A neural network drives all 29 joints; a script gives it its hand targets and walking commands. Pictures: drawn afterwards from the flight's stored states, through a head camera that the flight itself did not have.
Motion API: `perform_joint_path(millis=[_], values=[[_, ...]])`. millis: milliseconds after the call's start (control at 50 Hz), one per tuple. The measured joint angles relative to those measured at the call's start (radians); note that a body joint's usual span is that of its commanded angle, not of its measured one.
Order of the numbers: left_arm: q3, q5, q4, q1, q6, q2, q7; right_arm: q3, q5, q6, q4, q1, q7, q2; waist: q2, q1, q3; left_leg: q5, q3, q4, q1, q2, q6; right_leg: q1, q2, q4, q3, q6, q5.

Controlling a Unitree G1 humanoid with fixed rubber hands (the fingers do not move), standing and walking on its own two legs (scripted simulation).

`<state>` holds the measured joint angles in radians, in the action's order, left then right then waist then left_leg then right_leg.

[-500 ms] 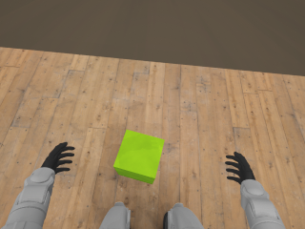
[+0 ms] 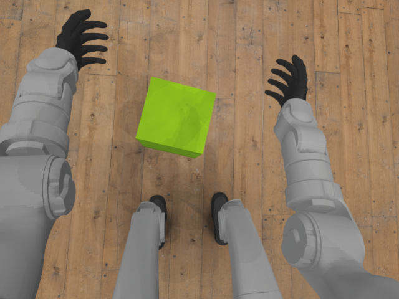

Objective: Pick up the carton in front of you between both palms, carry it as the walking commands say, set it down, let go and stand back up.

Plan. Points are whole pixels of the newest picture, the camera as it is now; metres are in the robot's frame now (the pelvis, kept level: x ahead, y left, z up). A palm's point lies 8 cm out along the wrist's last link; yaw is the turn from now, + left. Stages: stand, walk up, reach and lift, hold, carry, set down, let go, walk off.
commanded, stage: reach and lift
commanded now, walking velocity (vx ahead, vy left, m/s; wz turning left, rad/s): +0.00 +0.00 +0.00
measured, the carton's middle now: (176, 123) +0.51 +0.02 -0.52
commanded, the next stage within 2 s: none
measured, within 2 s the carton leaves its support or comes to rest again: leaves its support in 1.88 s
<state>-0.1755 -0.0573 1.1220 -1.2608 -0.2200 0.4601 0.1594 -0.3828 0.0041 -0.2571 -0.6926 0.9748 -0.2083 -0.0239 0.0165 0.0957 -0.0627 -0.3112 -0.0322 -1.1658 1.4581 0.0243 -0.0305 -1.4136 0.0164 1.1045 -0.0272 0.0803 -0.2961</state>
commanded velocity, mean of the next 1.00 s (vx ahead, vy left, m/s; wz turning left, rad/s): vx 0.00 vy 0.00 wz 0.00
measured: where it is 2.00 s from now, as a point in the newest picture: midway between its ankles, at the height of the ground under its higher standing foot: (190, 229)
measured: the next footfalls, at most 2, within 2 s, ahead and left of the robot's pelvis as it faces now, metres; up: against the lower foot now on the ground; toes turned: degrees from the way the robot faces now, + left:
none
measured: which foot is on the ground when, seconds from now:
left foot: down 0.00-1.00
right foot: down 0.00-1.00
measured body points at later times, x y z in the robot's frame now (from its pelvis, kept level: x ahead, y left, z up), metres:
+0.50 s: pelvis +0.02 -0.01 -0.09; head +0.36 +0.03 +0.20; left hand +0.56 +0.19 -0.26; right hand +0.48 -0.18 -0.25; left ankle +0.10 +0.10 -0.61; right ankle +0.10 -0.16 -0.61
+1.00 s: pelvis -0.04 -0.02 -0.26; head +0.34 +0.02 -0.03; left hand +0.54 +0.18 -0.47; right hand +0.49 -0.20 -0.43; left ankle +0.10 +0.09 -0.61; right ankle +0.10 -0.16 -0.61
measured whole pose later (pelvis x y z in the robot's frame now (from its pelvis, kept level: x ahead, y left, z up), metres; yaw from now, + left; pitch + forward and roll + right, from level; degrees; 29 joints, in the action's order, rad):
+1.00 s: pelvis -0.04 -0.02 -0.26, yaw -5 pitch +37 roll -6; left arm 0.04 0.15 1.34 -1.61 -0.08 0.60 0.08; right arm -0.26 -0.18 -0.11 -1.00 1.41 -0.23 -0.14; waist 0.10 0.07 -0.39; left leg -0.50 -0.08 -2.12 2.27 0.00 0.00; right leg -2.22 -0.09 2.05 -0.01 0.11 -0.48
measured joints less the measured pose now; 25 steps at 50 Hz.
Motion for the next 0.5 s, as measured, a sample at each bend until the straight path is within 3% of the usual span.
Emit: perform_joint_path(millis=[120,280,420,500], values=[[-0.039,-0.071,0.016,-0.098,0.014,0.000,-0.008,-0.077,0.066,0.024,0.028,0.068,0.005,0.056,0.009,0.005,-0.003,0.011,-0.010,-0.001,0.092,0.004,-0.001,-0.085,-0.004,-0.007,0.003,0.003,0.010],[-0.063,-0.093,-0.026,-0.080,0.052,-0.017,-0.024,-0.101,0.078,0.076,0.051,0.036,0.024,0.106,0.011,0.007,0.045,-0.013,-0.023,-0.035,0.200,0.005,0.000,-0.187,-0.009,0.019,0.009,0.003,-0.012],[-0.083,-0.105,0.002,-0.055,0.096,-0.055,-0.046,-0.123,0.117,0.140,-0.023,0.032,0.045,0.096,-0.006,-0.012,0.087,-0.078,-0.031,-0.191,0.365,0.005,0.005,-0.351,-0.023,0.175,0.008,0.005,-0.079],[-0.061,-0.074,0.014,-0.044,0.127,-0.058,-0.076,-0.090,0.073,0.172,-0.046,0.025,0.041,0.069,-0.006,-0.028,0.086,-0.126,-0.037,-0.334,0.485,0.002,0.013,-0.474,-0.041,0.320,0.004,0.009,-0.127]])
